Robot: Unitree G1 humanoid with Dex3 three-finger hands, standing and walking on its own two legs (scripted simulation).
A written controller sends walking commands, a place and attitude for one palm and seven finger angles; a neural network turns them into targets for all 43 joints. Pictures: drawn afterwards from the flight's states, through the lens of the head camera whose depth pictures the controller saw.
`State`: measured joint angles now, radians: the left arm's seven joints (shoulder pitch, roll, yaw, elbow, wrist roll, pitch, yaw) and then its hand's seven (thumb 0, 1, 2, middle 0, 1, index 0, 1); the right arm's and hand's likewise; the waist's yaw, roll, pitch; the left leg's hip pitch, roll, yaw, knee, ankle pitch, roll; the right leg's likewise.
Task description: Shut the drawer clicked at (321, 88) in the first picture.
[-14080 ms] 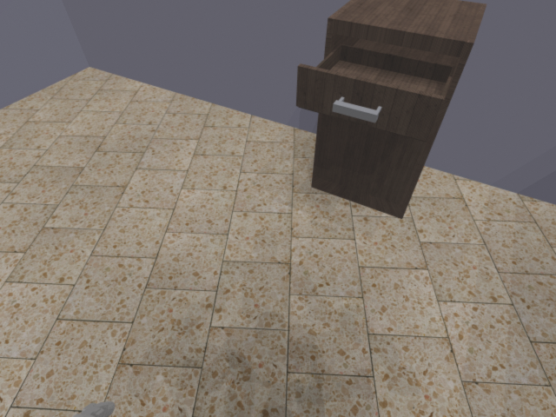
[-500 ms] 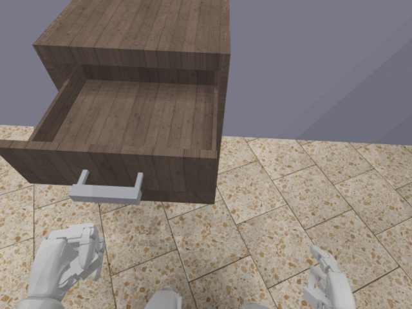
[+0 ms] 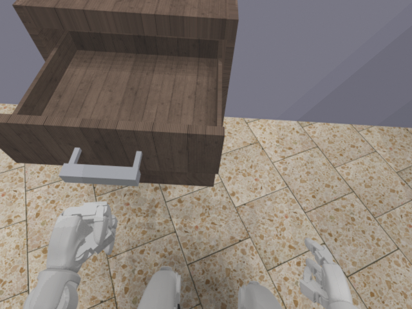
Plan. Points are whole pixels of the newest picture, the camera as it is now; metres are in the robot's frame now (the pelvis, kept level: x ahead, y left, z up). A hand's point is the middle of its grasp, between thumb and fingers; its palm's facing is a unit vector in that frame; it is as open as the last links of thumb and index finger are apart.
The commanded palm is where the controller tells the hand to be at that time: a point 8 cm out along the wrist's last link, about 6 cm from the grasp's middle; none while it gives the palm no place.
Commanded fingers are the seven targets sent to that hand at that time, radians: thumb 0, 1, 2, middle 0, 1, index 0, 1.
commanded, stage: bring the fist close to the handle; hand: left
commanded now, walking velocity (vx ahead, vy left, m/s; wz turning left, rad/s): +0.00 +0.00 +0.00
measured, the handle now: (104, 164) +0.36 +0.22 +0.05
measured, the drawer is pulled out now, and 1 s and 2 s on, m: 0.28 0.28 0.15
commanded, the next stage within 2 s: push the drawer shut in 0.36 s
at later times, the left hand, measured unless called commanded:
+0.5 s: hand (111, 232) +0.24 +0.17 +0.05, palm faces +0.00 -1.00 -0.05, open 3.3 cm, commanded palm +0.22 +0.23 +0.05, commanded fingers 0.00 0.90 0.90 -1.40 -1.60 -1.40 -1.60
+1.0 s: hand (113, 204) +0.29 +0.18 +0.05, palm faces +0.00 -1.00 -0.05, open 3.2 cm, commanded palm +0.28 +0.24 +0.05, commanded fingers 0.00 0.90 0.90 -1.40 -1.60 -1.40 -1.60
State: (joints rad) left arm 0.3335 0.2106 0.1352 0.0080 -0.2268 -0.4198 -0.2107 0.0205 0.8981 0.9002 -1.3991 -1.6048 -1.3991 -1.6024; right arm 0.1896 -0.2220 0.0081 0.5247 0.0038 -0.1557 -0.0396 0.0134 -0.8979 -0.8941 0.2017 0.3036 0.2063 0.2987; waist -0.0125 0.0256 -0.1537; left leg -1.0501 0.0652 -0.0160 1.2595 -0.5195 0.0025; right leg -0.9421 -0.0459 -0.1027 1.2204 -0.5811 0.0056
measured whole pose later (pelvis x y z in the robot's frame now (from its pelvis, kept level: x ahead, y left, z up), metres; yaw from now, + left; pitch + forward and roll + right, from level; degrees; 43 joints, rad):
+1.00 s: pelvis +0.01 +0.00 +0.01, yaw +0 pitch +18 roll -3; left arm 0.16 0.25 0.18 0.13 -0.24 -0.38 -0.22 0.01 0.88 0.91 -1.40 -1.60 -1.40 -1.60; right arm 0.23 -0.25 0.01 0.55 0.01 -0.11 -0.04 0.01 -0.90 -0.89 0.20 0.30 0.21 0.30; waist -0.03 0.03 -0.16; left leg -1.04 0.07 -0.02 1.23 -0.51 0.00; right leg -0.94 -0.04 -0.10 1.19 -0.57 0.00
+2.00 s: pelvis +0.00 +0.00 +0.01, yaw -1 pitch +20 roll -3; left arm -0.45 0.32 0.28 0.73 -0.17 -0.44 -0.19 0.02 0.87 0.92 -1.40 -1.60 -1.40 -1.60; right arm 0.28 -0.26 0.01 0.64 0.01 -0.01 -0.03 0.01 -0.90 -0.89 0.20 0.30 0.21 0.30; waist -0.08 0.03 -0.13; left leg -1.07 0.07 0.01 1.19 -0.48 0.00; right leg -0.98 -0.03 -0.08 1.16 -0.53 0.01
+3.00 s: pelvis -0.01 +0.01 -0.01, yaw -4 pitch +28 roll -5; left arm -0.97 0.59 0.46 1.17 -0.05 -0.41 -0.24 0.01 0.79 0.89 -1.40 -1.60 -1.40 -1.60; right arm 0.34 -0.26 0.05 0.64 -0.04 0.06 0.00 0.00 -0.90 -0.89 0.20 0.30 0.21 0.30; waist -0.21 0.03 -0.11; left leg -1.28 0.10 -0.01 1.29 -0.50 0.02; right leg -1.17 -0.01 -0.08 1.22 -0.53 0.02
